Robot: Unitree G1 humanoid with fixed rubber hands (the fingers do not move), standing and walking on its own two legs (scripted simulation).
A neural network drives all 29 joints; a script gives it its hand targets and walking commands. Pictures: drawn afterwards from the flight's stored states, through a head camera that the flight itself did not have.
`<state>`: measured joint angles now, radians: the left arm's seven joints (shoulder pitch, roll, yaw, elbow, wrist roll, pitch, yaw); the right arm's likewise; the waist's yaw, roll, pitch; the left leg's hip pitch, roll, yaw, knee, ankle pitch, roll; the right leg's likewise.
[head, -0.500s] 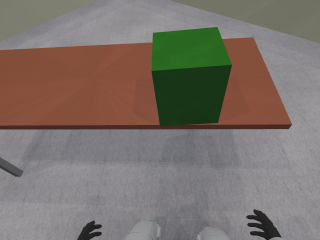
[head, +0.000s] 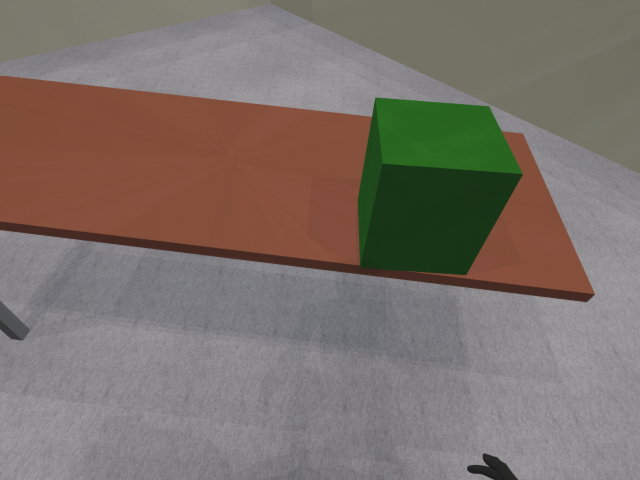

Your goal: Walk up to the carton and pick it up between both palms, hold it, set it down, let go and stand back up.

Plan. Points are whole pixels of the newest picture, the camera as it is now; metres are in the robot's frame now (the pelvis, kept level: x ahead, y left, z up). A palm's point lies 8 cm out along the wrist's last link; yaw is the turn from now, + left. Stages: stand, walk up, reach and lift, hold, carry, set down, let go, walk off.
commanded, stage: walk up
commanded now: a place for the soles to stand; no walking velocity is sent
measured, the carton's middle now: (422, 189) +0.60 -0.17 +0.01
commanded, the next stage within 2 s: none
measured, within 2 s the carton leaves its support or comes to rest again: neither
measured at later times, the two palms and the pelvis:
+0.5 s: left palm out of the picture +0.04 +0.22 -0.13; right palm out of the picture +0.05 -0.28 -0.13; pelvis +0.00 -0.04 +0.00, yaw +1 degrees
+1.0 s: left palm out of the picture +0.03 +0.21 -0.14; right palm out of the picture +0.07 -0.29 -0.13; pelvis +0.01 -0.05 +0.00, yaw +4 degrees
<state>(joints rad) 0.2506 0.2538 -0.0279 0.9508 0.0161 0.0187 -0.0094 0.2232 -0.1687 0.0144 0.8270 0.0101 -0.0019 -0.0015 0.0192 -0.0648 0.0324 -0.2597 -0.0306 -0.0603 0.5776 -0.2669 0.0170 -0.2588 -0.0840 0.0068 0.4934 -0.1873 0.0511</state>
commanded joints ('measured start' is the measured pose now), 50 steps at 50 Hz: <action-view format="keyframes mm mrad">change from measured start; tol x8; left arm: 1 7 93 20 -33 -1 -29 9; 50 -27 183 45 32 37 13 -16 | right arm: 1 -24 -180 -52 -62 -7 -20 -7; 48 71 -203 -26 90 -7 -18 -29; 50 200 -276 -78 86 -50 -32 -55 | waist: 1 -7 186 12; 17 -24 -42 14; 36 -2 160 14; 40 -8 57 -13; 50 -63 92 4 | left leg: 1 -54 128 -171 -260 -125 53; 4 -92 145 -208 -292 -207 63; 24 -66 63 -94 -130 35 14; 34 -166 90 -182 -205 -141 34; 40 -99 81 -153 -141 55 27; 48 -64 75 -146 -118 100 17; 50 24 197 -368 -251 -404 122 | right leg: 1 23 0 24 -55 -54 -35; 7 35 -1 16 -21 -22 -36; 22 -12 -63 109 -169 -272 -90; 24 22 -55 104 -143 -141 -86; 31 75 -4 14 -32 -112 -71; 48 21 -51 37 -112 -98 -92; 49 -2 19 -21 1 -321 -83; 50 -167 54 -48 117 -366 -56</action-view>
